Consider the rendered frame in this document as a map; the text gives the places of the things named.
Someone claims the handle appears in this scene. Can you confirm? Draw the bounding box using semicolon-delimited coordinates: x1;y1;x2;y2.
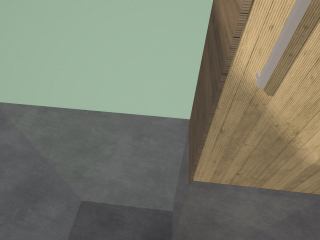
256;0;312;88

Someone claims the wardrobe door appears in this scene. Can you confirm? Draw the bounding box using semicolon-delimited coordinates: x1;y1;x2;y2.
193;0;320;195

